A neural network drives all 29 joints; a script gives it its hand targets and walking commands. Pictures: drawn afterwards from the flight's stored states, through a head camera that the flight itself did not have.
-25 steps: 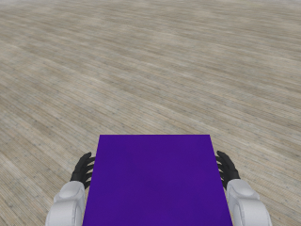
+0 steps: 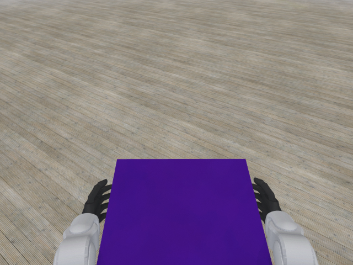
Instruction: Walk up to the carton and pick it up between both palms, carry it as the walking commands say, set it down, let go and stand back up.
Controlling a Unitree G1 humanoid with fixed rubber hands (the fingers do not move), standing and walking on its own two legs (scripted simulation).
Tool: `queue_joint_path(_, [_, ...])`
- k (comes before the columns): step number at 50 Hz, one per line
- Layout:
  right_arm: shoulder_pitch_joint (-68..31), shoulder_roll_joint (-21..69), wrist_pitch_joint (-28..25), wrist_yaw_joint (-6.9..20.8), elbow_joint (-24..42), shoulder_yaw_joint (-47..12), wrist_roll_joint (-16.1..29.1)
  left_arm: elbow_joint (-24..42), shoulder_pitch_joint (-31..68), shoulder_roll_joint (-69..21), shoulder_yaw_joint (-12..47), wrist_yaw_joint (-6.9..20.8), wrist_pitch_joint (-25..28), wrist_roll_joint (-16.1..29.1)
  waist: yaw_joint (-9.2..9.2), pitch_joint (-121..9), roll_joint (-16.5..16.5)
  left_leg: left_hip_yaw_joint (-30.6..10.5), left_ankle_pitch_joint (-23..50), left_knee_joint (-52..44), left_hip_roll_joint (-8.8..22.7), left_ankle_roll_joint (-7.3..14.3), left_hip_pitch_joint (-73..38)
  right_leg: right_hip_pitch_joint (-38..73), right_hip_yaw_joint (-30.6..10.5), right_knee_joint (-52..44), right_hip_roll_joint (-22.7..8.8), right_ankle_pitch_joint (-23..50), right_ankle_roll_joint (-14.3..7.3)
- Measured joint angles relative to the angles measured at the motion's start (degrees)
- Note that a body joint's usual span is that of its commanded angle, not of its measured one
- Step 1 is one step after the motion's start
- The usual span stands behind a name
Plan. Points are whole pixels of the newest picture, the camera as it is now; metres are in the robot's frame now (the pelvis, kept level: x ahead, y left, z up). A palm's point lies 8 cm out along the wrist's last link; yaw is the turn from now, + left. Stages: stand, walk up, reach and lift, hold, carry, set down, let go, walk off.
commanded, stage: carry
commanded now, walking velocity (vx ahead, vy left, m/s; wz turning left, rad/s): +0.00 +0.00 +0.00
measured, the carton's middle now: (180, 226) +0.26 +0.01 -0.05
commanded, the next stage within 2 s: none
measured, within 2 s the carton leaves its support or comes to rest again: neither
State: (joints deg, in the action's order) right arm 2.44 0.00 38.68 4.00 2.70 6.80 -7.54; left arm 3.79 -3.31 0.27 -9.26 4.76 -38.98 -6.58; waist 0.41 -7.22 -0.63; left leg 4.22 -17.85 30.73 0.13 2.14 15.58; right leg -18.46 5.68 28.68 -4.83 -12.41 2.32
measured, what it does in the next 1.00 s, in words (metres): stands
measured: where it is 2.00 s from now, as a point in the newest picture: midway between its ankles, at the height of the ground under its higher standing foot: outside the picture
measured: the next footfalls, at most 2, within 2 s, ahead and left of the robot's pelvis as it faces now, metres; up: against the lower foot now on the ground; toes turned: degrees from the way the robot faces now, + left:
right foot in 1.76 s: -0.09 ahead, -0.14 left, +0.00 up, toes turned -8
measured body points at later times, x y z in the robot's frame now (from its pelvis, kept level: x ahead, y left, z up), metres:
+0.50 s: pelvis +0.00 +0.00 +0.00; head -0.03 +0.00 +0.45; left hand +0.25 +0.20 +0.03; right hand +0.26 -0.19 +0.03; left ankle -0.02 +0.09 -0.73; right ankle +0.02 -0.15 -0.73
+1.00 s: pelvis -0.01 +0.00 +0.00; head -0.02 +0.00 +0.45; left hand +0.23 +0.19 +0.07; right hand +0.24 -0.19 +0.07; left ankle -0.02 +0.09 -0.73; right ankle +0.02 -0.15 -0.73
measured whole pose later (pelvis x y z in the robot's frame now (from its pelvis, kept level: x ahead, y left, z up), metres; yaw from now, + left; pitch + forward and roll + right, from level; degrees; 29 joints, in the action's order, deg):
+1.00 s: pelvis -0.01 +0.00 +0.00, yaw +0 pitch +2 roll -1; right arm 4.1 -2.2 56.2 0.7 23.4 6.6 0.3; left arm 24.8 -5.9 1.4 -7.8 1.0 -55.9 -0.1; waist 0.5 -5.1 -0.5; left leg 4.4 -17.3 31.5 0.4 1.9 16.5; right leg -19.3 5.5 29.2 -4.6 -11.7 2.1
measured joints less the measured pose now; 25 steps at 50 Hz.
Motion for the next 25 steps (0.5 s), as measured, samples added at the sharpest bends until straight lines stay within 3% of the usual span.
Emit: queue_joint_path(25, [0.27,-0.32,-0.51,-0.31,-0.39,-0.52,0.15,-0.13,-0.32,0.21,0.26,-0.29,0.36,0.24,0.03,0.21,0.09,0.08,0.22,-0.22,0.08,-0.12,-0.23,0.11,-0.06,-0.05,0.08,0.14,-0.14])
